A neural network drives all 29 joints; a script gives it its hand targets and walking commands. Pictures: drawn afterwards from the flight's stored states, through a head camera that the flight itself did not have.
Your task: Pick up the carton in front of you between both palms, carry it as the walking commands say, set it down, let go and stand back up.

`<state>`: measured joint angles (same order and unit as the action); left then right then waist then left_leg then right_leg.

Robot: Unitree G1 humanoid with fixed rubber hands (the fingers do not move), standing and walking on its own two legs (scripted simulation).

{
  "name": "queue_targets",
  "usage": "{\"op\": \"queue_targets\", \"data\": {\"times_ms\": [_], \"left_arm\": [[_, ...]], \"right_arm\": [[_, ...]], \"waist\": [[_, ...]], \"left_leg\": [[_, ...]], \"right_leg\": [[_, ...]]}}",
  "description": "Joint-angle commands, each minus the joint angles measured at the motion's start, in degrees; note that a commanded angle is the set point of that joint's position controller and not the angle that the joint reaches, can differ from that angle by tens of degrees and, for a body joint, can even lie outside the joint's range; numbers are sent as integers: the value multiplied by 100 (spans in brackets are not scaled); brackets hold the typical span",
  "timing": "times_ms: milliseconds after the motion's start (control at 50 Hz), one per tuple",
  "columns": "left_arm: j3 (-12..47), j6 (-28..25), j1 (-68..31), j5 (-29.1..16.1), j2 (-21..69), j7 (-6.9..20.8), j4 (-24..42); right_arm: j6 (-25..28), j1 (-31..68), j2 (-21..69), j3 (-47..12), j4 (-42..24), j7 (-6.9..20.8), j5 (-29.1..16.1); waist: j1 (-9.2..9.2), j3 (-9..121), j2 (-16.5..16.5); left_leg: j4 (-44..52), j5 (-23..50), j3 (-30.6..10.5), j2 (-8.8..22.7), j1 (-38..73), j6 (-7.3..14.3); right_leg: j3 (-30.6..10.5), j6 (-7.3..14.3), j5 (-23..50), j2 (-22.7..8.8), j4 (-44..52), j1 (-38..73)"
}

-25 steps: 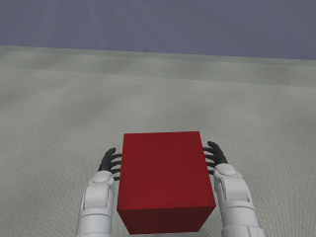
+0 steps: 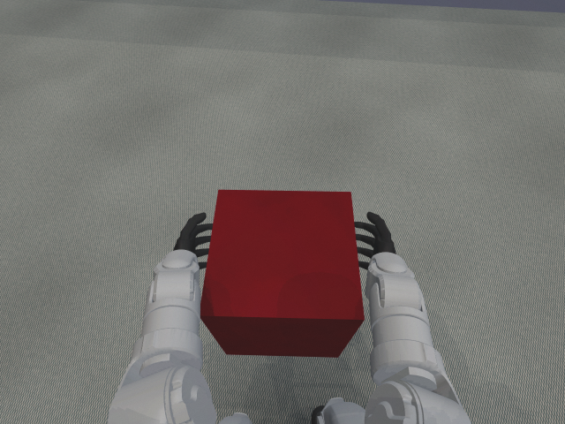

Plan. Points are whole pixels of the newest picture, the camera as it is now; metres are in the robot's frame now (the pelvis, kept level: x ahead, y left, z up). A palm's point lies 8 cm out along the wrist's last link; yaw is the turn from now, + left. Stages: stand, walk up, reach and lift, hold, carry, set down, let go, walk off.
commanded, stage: set down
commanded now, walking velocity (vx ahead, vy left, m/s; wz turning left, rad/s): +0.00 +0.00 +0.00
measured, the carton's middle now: (283, 280) +0.35 +0.01 -0.09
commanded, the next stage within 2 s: none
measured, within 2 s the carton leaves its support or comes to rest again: neither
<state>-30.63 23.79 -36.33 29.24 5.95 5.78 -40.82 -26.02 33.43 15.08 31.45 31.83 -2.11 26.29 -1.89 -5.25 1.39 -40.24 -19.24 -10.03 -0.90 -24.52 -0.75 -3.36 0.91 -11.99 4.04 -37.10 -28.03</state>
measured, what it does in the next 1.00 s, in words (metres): lowers itself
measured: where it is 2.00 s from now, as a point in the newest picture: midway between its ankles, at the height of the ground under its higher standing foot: outside the picture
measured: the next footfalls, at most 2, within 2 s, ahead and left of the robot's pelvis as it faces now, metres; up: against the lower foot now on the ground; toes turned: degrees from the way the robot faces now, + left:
none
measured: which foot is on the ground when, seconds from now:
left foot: down 0.00-1.00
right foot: down 0.00-1.00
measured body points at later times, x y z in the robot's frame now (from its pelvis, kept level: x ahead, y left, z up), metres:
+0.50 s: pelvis -0.01 +0.04 -0.11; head +0.21 +0.03 +0.28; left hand +0.44 +0.11 -0.20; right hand +0.37 -0.18 -0.19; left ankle +0.03 +0.16 -0.72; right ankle +0.07 -0.11 -0.72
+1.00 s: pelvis -0.05 +0.04 -0.24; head +0.24 +0.00 +0.10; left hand +0.47 +0.06 -0.35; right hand +0.37 -0.22 -0.35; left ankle +0.03 +0.16 -0.72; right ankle +0.07 -0.11 -0.72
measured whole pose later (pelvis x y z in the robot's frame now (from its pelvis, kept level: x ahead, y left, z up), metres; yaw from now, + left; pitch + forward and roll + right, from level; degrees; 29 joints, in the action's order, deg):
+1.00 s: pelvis -0.05 +0.04 -0.24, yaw +2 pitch +47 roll +2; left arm -12.4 13.1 -64.4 8.7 -4.2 -5.1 -52.4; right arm -14.2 50.0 4.7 33.7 30.4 -3.9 10.0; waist -9.8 7.1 5.1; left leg -97.1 -31.4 -5.4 -9.7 -112.5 -3.6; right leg -7.8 -5.8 -23.7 4.8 -93.4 -116.4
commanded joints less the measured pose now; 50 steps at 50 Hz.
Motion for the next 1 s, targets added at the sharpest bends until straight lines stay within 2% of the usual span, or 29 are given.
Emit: {"op": "queue_targets", "data": {"times_ms": [0, 40, 80, 140, 180, 220, 300, 440, 540, 660, 840, 980], "left_arm": [[2257, -1300, -2460, -1073, 3906, 836, -147], [2908, -1682, -2685, -1403, 4219, 768, 67], [3394, -1846, -2915, -1677, 4481, 664, 212], [4081, -1861, -3102, -1987, 5012, 507, 372], [4481, -1759, -3152, -2117, 5315, 419, 479], [4615, -1646, -3110, -2201, 5410, 327, 532], [4636, -1417, -3046, -2270, 5519, 236, 407], [4130, -1257, -3329, -2136, 5159, 180, -127], [4012, -1419, -3709, -2178, 4902, 126, -254], [4110, -1554, -4255, -2338, 4587, -12, -252], [4015, -1433, -5353, -2513, 4199, -98, -444], [3504, -1240, -6086, -2421, 3789, -27, -1091]], "right_arm": [[1292, 2180, 3828, -2264, 152, 682, -820], [1636, 2368, 4124, -2829, 49, 733, -1035], [1772, 2600, 4366, -3333, -77, 808, -1255], [1798, 2819, 4571, -4004, -368, 959, -1593], [1756, 2941, 4440, -4192, -555, 1069, -1778], [1663, 2998, 4403, -4345, -633, 1182, -1898], [1450, 3044, 4245, -4187, -512, 1391, -1929], [1201, 3066, 3952, -3222, 221, 1528, -1620], [1280, 3278, 3827, -2968, 345, 1451, -1639], [1347, 3632, 3706, -2981, 302, 1303, -1889], [1228, 4775, 3397, -3037, -46, 1103, -2165], [1078, 5591, 3077, -2639, 46, 952, -2043]], "waist": [[-269, 2965, -69], [-305, 3906, -110], [-302, 4857, -84], [-343, 5927, 109], [-389, 6442, 250], [-409, 6757, 277], [-536, 6534, 349], [-791, 5897, 495], [-940, 6328, 514], [-1029, 6852, 641], [-1169, 7302, 560], [-1350, 7010, 418]], "left_leg": [[-24, 740, 646, -671, -2287, 173], [-352, 1036, 651, -731, -2717, 87], [-636, 1088, 731, -795, -2982, 13], [-1038, 1249, 804, -859, -2915, -54], [-1282, 1320, 791, -873, -2758, -118], [-1512, 1319, 797, -866, -2788, -151], [-1830, 1089, 781, -872, -3262, -207], [-2355, 677, 796, -886, -4389, -203], [-2932, 826, 888, -974, -5070, -185], [-3591, 731, 1018, -1069, -5715, -178], [-4464, -38, 1248, -1169, -6534, -92], [-4954, -820, 1347, -1224, -7243, -7]], "right_leg": [[-116, -268, 1837, 85, -546, 1132], [-91, -318, 2354, 118, -991, 1032], [-25, -364, 2293, 185, -1347, 891], [186, -406, 2080, 299, -1754, 308], [364, -384, 1920, 352, -2022, -346], [487, -354, 1695, 391, -2269, -924], [601, -315, 1252, 409, -2596, -2006], [623, -282, 787, 375, -3045, -3363], [585, -359, 1138, 356, -3551, -3676], [600, -482, 1368, 347, -4159, -3853], [727, -645, 891, 344, -4849, -4077], [840, -710, 171, 304, -5169, -4425]]}}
